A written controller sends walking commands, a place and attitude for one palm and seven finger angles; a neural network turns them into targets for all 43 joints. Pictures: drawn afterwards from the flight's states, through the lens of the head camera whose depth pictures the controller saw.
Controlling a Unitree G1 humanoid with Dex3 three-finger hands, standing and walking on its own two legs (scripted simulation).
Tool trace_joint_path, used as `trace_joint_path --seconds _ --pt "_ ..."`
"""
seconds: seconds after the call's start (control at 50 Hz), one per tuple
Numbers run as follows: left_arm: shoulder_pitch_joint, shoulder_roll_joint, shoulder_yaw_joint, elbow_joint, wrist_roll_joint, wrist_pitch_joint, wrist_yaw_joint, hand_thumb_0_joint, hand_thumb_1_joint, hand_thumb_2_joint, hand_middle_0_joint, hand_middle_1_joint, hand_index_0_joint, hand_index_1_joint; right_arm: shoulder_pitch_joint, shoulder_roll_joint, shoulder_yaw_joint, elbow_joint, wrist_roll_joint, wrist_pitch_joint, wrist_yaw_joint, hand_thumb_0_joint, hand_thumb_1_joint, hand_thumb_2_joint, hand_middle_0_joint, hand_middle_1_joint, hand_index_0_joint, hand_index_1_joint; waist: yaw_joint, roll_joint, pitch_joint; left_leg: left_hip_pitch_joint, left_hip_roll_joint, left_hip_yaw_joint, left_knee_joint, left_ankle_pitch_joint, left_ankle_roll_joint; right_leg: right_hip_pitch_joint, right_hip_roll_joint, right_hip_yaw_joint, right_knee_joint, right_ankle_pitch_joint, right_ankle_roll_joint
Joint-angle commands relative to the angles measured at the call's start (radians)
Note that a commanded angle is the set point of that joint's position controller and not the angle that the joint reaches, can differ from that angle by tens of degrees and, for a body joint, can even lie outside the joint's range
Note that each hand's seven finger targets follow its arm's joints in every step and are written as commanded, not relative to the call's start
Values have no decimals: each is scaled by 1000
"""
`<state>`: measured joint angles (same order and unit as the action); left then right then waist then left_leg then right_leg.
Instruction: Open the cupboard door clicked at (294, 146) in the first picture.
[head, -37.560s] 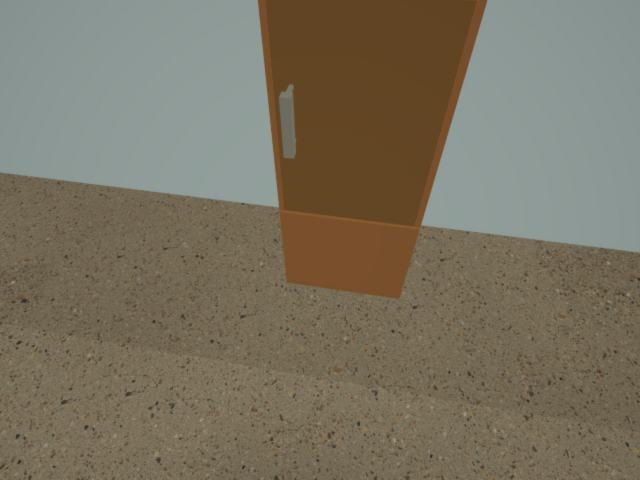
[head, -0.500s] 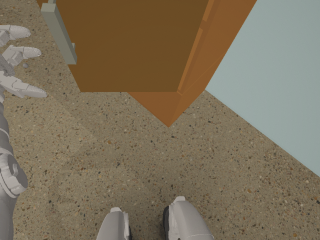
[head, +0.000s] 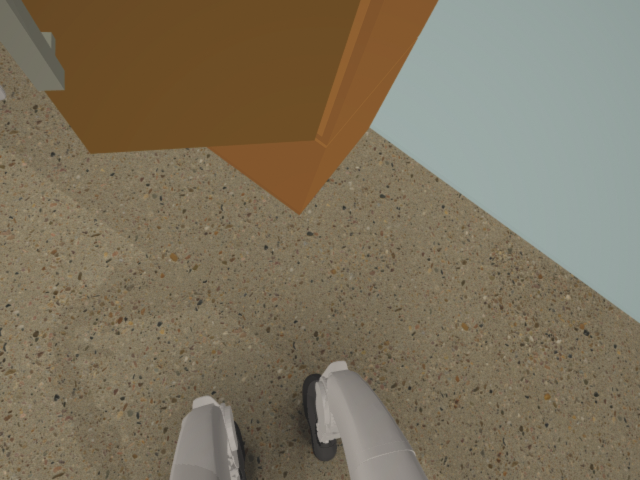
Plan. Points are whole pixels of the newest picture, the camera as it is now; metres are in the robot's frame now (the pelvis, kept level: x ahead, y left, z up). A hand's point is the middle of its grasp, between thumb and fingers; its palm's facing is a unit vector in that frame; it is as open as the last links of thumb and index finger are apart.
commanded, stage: move the hooked fingers beside the handle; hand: left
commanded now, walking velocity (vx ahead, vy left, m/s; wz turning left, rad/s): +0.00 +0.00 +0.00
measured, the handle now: (11, 1) +0.61 +0.22 +0.08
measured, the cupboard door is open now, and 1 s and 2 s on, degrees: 45 45 44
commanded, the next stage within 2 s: slide the fingers in behind the handle in 0.68 s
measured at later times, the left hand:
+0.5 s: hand out of the picture +0.56 +0.28 +0.08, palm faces +0.00 -1.00 +0.00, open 14.0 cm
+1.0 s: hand out of the picture +0.55 +0.26 +0.09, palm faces +0.00 -1.00 -0.02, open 14.0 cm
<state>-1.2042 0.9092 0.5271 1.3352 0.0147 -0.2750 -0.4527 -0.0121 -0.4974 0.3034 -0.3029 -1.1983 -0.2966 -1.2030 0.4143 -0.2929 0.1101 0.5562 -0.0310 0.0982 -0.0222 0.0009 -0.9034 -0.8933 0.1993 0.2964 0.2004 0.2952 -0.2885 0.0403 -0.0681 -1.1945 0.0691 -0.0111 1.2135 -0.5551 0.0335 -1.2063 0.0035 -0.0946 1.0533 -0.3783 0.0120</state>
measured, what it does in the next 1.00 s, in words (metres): stands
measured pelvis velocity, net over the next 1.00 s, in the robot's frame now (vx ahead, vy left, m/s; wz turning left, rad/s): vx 0.00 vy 0.00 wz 0.01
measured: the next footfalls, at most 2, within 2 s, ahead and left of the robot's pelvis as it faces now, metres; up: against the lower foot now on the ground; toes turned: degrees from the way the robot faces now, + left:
none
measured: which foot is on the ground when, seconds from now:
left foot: down 0.00-1.00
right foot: down 0.00-1.00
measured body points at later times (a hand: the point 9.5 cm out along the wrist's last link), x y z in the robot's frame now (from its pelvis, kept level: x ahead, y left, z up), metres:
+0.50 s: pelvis +0.02 +0.01 +0.01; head +0.20 +0.06 +0.42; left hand +0.55 +0.33 +0.09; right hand +0.00 -0.26 -0.07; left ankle -0.01 +0.09 -0.64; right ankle +0.05 -0.14 -0.64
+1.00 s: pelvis +0.00 +0.00 +0.01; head +0.19 +0.04 +0.41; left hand +0.54 +0.32 +0.09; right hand -0.02 -0.26 -0.08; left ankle -0.01 +0.09 -0.64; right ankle +0.05 -0.14 -0.64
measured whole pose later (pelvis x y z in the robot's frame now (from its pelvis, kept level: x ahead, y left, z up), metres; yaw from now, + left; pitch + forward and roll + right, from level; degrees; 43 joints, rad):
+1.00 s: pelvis +0.00 +0.00 +0.01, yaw +0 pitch +28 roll -6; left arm -1.10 0.82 0.50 1.28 -0.04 -0.30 -0.45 -0.01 -0.50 0.30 -0.30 -1.20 -0.30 -1.20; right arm 0.40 -0.28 0.10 0.57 -0.02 0.11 0.00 0.00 -0.90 -0.89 0.20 0.30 0.20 0.30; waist -0.25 0.03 -0.08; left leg -1.14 0.07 -0.02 1.19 -0.55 0.03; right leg -1.15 0.01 -0.10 1.03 -0.38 0.01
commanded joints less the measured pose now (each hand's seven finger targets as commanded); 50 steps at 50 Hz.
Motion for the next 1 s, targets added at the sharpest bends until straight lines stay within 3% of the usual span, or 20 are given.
trace_joint_path --seconds 0.0,0.06,0.1,0.16,0.2,0.26,0.34,0.36,0.42,0.46,0.5,0.52,0.54,0.6,0.66,0.74,0.82,0.9,0.94,0.98 --pt "-326 370 85 -268 -26 -60 -5 0 -500 300 -300 -1200 -300 -1200 250 -214 -79 -24 -3 8 -8 0 -900 -900 200 300 200 300 42 262 -666 444 -14 -72 -132 610 -7 387 49 36 -54 330 -31" --pt "-312 352 82 -261 -42 -55 -19 0 -500 300 -300 -1200 -300 -1200 248 -214 -83 -21 2 14 -3 0 -900 -900 200 300 200 300 28 245 -629 444 -12 -69 -130 602 -5 361 55 36 -64 320 -28" --pt "-339 372 88 -276 -43 -54 -22 0 -500 300 -300 -1200 -300 -1200 248 -215 -81 -14 2 15 -4 0 -900 -900 200 300 200 300 22 245 -615 423 -12 -68 -134 569 0 373 55 36 -68 308 -26" --pt "-300 382 111 -337 -49 -68 -31 0 -500 300 -300 -1200 -300 -1200 261 -213 -90 -9 0 15 0 0 -900 -900 200 300 200 300 48 323 -695 543 -6 -83 -135 710 -17 365 56 31 -65 353 -31" --pt "-265 312 73 -320 -63 -59 -44 0 -500 300 -300 -1200 -300 -1200 259 -210 -93 -1 1 18 5 0 -900 -900 200 300 200 300 37 301 -640 565 0 -89 -142 729 -20 328 58 22 -79 338 -29" --pt "-241 205 13 -321 -84 -47 -58 0 -500 300 -300 -1200 -300 -1200 265 -209 -102 10 3 22 7 0 -900 -900 200 300 200 300 29 316 -610 649 8 -107 -152 801 -33 255 62 8 -95 312 -29" --pt "-283 144 -11 -335 -101 -52 -40 0 -500 300 -300 -1200 -300 -1200 268 -207 -109 27 -3 20 6 0 -900 -900 200 300 200 300 15 314 -581 687 12 -120 -153 827 -44 206 62 2 -104 293 -31" --pt "-265 173 18 -325 -100 -55 -29 0 -500 300 -300 -1200 -300 -1200 270 -208 -108 24 -4 20 6 0 -900 -900 200 300 200 300 25 296 -576 671 10 -118 -156 826 -45 228 62 1 -104 300 -32" --pt "-271 138 -11 -334 -85 -73 -3 0 -500 300 -300 -1200 -300 -1200 256 -198 -106 13 -5 20 11 0 -900 -900 200 300 200 300 26 304 -557 642 2 -102 -156 788 -38 246 60 9 -101 310 -37" --pt "-250 181 19 -322 -76 -83 10 0 -500 300 -300 -1200 -300 -1200 251 -200 -105 7 -5 24 11 0 -900 -900 200 300 200 300 40 293 -562 628 0 -101 -162 792 -43 282 60 11 -99 319 -37" --pt "-251 183 20 -345 -75 -96 15 0 -500 300 -300 -1200 -300 -1200 241 -197 -105 -1 -5 25 13 0 -900 -900 200 300 200 300 43 275 -577 616 -3 -94 -164 769 -36 316 60 15 -99 331 -36" --pt "-251 189 30 -367 -78 -106 16 0 -500 300 -300 -1200 -300 -1200 240 -197 -107 -6 -5 24 13 0 -900 -900 200 300 200 300 52 312 -601 636 -3 -94 -159 803 -39 317 59 18 -91 349 -41" --pt "-231 206 45 -366 -77 -108 16 0 -500 300 -300 -1200 -300 -1200 238 -198 -109 -6 -4 25 14 0 -900 -900 200 300 200 300 60 311 -618 650 -1 -95 -161 822 -46 327 59 16 -91 353 -39" --pt "-213 166 17 -316 -86 -99 9 0 -500 300 -300 -1200 -300 -1200 221 -195 -105 -12 2 26 13 0 -900 -900 200 300 200 300 45 229 -556 566 -8 -76 -167 705 -24 356 61 25 -105 336 -32" --pt "-253 211 26 -269 -79 -92 8 0 -500 300 -300 -1200 -300 -1200 211 -201 -95 -15 7 22 3 0 -900 -900 200 300 200 300 32 198 -511 466 -16 -64 -168 579 -12 374 58 32 -101 305 -31" --pt "-273 221 31 -330 -80 -123 -3 0 -500 300 -300 -1200 -300 -1200 218 -199 -98 -10 3 13 3 0 -900 -900 200 300 200 300 43 262 -620 548 -14 -76 -155 661 -22 369 55 34 -83 334 -35" --pt "-255 144 -13 -256 -100 -101 -20 0 -500 300 -300 -1200 -300 -1200 213 -198 -94 -7 10 11 4 0 -900 -900 200 300 200 300 24 210 -547 491 -16 -72 -158 575 -10 344 57 32 -94 293 -34" --pt "-309 186 -9 -253 -83 -81 -4 0 -500 300 -300 -1200 -300 -1200 214 -201 -88 -3 12 5 -3 0 -900 -900 200 300 200 300 19 193 -539 416 -23 -61 -157 479 0 363 54 42 -97 255 -29" --pt "-339 182 -14 -289 -76 -96 10 0 -500 300 -300 -1200 -300 -1200 217 -199 -88 -1 7 1 0 0 -900 -900 200 300 200 300 24 257 -577 467 -21 -71 -156 506 -9 332 52 38 -87 247 -34" --pt "-341 183 -5 -285 -72 -103 24 0 -500 300 -300 -1200 -300 -1200 222 -200 -91 6 4 0 0 0 -900 -900 200 300 200 300 21 237 -577 473 -18 -75 -151 508 -11 318 52 35 -87 236 -33"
